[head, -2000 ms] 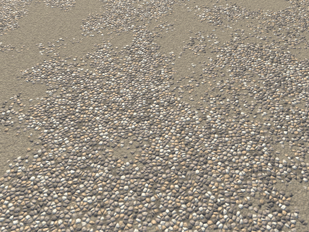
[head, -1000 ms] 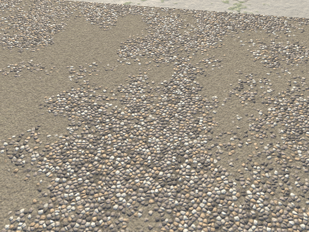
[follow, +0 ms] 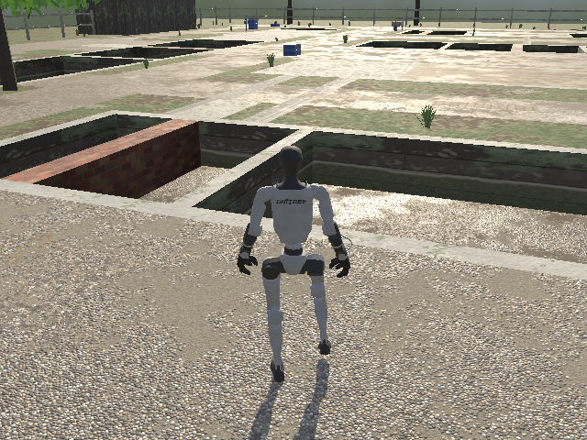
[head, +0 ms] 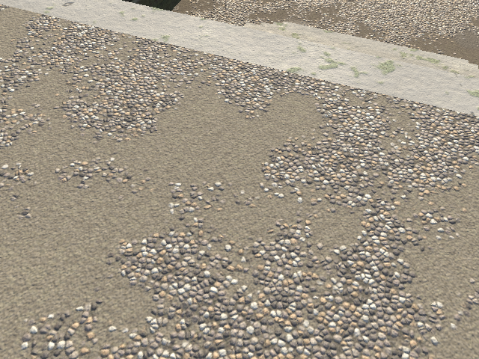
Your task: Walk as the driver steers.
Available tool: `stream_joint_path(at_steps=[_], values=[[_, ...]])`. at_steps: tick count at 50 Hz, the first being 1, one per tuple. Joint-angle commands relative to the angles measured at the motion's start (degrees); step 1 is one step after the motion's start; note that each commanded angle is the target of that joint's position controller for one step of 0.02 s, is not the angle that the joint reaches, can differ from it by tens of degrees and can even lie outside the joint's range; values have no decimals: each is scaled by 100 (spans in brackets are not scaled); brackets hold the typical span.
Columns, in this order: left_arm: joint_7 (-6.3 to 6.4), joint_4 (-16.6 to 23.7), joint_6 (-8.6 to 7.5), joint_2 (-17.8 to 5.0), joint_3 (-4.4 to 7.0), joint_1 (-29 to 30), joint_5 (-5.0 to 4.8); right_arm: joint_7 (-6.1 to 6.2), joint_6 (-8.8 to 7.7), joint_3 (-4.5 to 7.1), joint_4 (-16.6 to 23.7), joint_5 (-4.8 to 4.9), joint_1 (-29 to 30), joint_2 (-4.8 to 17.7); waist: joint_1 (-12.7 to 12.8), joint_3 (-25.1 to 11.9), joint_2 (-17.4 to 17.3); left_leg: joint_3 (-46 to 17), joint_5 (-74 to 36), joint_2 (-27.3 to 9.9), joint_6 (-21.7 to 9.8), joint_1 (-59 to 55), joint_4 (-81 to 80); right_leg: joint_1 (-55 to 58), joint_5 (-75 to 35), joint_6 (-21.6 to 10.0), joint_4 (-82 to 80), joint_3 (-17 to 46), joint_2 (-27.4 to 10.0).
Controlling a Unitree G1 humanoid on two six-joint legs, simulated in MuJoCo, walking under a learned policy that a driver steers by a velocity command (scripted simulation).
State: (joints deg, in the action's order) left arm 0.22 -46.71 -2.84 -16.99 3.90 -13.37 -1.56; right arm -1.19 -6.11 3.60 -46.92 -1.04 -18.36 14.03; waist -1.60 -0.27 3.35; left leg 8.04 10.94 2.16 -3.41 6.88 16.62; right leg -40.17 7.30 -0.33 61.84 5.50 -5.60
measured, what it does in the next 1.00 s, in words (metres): walks ahead, turning right: right foot, then left foot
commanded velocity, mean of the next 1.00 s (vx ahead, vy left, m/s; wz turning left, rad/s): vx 0.20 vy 0.00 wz -0.42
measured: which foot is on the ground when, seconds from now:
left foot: down 0.00-0.30, up 0.32-0.76, down 0.78-1.00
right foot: up 0.00-0.26, down 0.28-0.80, up 0.82-1.00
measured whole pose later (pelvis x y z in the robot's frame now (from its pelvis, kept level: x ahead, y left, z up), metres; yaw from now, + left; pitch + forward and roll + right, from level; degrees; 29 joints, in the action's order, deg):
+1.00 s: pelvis +0.30 -0.04 -0.01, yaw -27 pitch +2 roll -1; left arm 1.1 -37.8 2.5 -16.0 3.4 -9.7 -0.2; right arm 0.9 -0.5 2.2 -41.9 -0.6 -10.1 13.2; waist -1.3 0.6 1.6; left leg -2.0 12.6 -0.9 0.1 17.6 28.5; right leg -21.7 27.1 4.3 46.7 4.2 1.6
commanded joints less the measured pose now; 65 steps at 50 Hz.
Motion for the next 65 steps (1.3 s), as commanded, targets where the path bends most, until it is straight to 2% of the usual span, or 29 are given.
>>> stream_joint_path(at_steps=[1, 8, 11, 13, 14, 15, 16, 17, 18, 19, 20, 23, 26, 29, 33, 38, 39, 40, 41, 42, 43, 45, 48, 53, 54, 55, 56, 57, 65], values=[[-37, 297, -22, -125, 44, -99, 27, 97, -115, 148, 270, -8, 348, 673, 201, 225, -667, -529, -1734, -1555, -715, 44, -901, -207, -900, 11, -650, 226, -86], [-317, 934, -42, 53, -78, 1209, 47, 204, 80, 226, -61, 113, -168, 964, -301, 647, -496, 10, -1910, -1880, -574, -1044, -708, -535, -967, -230, -2194, -475, -36], [-433, 1163, -51, -64, -12, 1150, 104, 285, 260, 254, -20, 161, 34, 1139, -91, 441, -727, 324, -4405, -1821, -347, -1175, 248, 172, -233, -416, -2483, -1054, 373], [-436, 1007, -54, -412, 173, 130, 90, 361, 348, 290, 64, 205, 189, 1289, 447, -239, -926, 394, -5658, -1646, -139, -1017, 1695, 1550, -73, -640, -2697, -1275, 858], [-346, 839, -57, -748, 342, -632, 114, 370, 333, 268, 131, 256, 303, 1266, 891, -643, -732, 474, -4952, -1348, 116, -464, 2943, 2790, -895, -845, -3338, -1105, 981], [-184, 795, -8, -1306, 457, -928, 142, 328, 252, 112, 294, 32, 25, 774, 740, -1176, 415, 413, -902, -837, 459, 1194, 4864, 4531, -3280, -1252, -3094, 387, -146], [-173, 1122, -46, -1705, 450, -595, 293, 197, 93, -79, 477, -30, -704, 376, 178, -2385, 1255, -627, 3018, 224, 751, 3045, 6899, 6272, -4626, -2744, -3259, 3453, -1797], [-201, 1215, -1, -1261, 380, -710, 259, 130, 6, 72, 429, 107, -139, 1019, 743, -2852, 100, -1563, 2630, -108, 632, 3091, 7042, 6023, -4202, -2530, -3576, 3047, -1555], [-208, 1242, -5, -995, 298, -332, 187, 145, 19, 70, 651, 250, 368, 1004, 608, -2017, -47, -1447, 2112, -325, 521, 3321, 6672, 5286, -3688, -2195, -3654, 2201, -1263], [-191, 1235, 15, -796, 252, -17, 68, 228, 76, 58, 612, 168, 482, 894, 367, -1226, -528, -1310, 1755, -540, 554, 3347, 6165, 4332, -3222, -1869, -3821, 1654, -903], [-154, 1297, 44, -634, 200, 222, 49, 301, 177, 96, 603, 96, 486, 950, 204, -896, -412, -1298, 1526, -651, 590, 3123, 5813, 3601, -2978, -1748, -3985, 1404, -728], [-128, 1373, 65, -763, 238, 435, 208, 354, 406, 102, 593, 35, 205, 802, -112, -740, -99, -1198, 1190, -568, 704, 2385, 5197, 2420, -3160, -1686, -4238, 1033, -398], [-21, 1345, 117, -862, 268, 350, 165, 424, 465, 71, 663, 2, 403, 713, -55, -923, 21, -1244, 846, -436, 861, 2510, 4515, 2447, -3134, -1601, -4114, 1008, -297], [101, 1411, 265, -882, 266, 400, 106, 428, 527, 71, 774, 38, 775, 730, 56, -936, 178, -1360, 429, -364, 908, 2580, 3888, 2443, -1503, -1376, -4126, 1275, -171], [169, 1463, 380, -797, 223, 431, 166, 364, 512, 59, 864, 87, 1077, 718, 225, -738, 466, -1366, 276, -321, 860, 2341, 3043, 2381, -126, -1245, -4118, 1575, -150], [111, 1428, 416, -569, 87, 430, 143, 217, 337, 54, 882, 85, 862, 629, 92, -727, 529, -1111, -44, -232, 530, 1171, 1254, 2534, -1155, -1072, -3461, 1789, -125], [116, 1388, 410, -451, 47, 269, 135, 194, 303, 76, 878, 24, 774, 733, 73, -662, 366, -1302, -828, -494, 360, 661, 670, 2336, -705, -803, -3281, 1705, 90], [111, 1413, 381, -221, -27, -34, 245, 218, 307, 150, 969, -106, 765, 1161, 330, -780, -630, -2222, -1976, -1504, -34, 127, 564, 1925, 634, -435, -2460, 1149, 634], [95, 1473, 335, -281, 5, -170, 203, 227, 355, 161, 887, -195, 933, 1215, 583, -552, -1856, -3070, -2772, -2173, -919, 231, 442, 1351, 2202, -121, -2034, 375, 1222], [104, 1481, 298, -678, 97, 104, 238, 223, 349, 100, 931, -152, 868, 899, 252, -593, -1759, -3456, -2536, -2431, -1330, 367, 266, 1269, 2706, 118, -1270, 309, 977], [112, 1471, 315, -858, 187, 344, 169, 229, 346, 105, 922, -90, 827, 890, 115, -540, -1454, -3279, -2358, -2256, -1267, 268, 313, 1118, 2674, 228, -678, 281, 944], [137, 1333, 449, -643, 180, 272, 174, 248, 372, 111, 934, 61, 1003, 927, 178, -438, -1113, -2713, -2345, -1909, -973, 259, 453, 1015, 2422, 438, -202, 260, 810], [93, 1239, 491, -43, -15, 239, 144, 228, 501, 62, 901, 57, 1199, 736, 233, -446, -1246, -1835, -2557, -1277, -652, 470, 587, 1744, 2068, 531, -1402, -247, 689], [39, 1077, 465, -139, 14, 215, 148, 197, 562, 23, 729, 148, 771, 675, 144, -523, -1368, -1847, -1562, -1138, -429, 459, 782, 3021, 147, 260, -4036, -432, 679], [63, 1147, 466, -358, 44, 218, 229, 170, 501, -12, 705, 93, 667, 618, 92, -586, -1052, -1804, -916, -1058, -133, 784, 849, 3441, -364, 103, -3966, -51, 332], [94, 1143, 475, -717, 124, 269, 273, 119, 418, -34, 728, -9, 497, 549, -181, -572, -221, -1372, -302, -651, 149, 1027, 1026, 3434, -790, -179, -3602, 269, -2], [48, 1057, 454, -439, 83, 299, 285, 109, 383, -73, 688, -50, 642, 433, -110, -543, 268, -1043, 143, -432, 406, 642, 1040, 2820, 149, -367, -3707, 287, 23], [12, 1084, 416, -188, 12, 370, 303, 116, 386, -46, 669, -53, 896, 566, 18, -277, 111, -1019, 87, -408, 517, 579, 1115, 2540, 635, -339, -3835, 281, 112], [76, 848, 216, -130, -46, 115, 252, 249, 483, -16, 385, 30, 825, 471, 55, 104, -33, -1047, -250, -429, 494, 516, 1179, 2243, 678, -136, -3813, 166, 269]])
Next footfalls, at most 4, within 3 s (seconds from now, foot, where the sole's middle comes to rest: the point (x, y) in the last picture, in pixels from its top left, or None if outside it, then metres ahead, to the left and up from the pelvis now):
0.28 right None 0.31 -0.15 -0.78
0.78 left None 0.41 0.05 -0.78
1.08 right None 0.25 -0.18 -0.78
2.10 right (353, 321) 0.62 -0.35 -0.78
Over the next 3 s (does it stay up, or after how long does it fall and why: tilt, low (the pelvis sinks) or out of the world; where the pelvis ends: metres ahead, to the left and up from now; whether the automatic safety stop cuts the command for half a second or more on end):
stays up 0.65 -0.24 -0.01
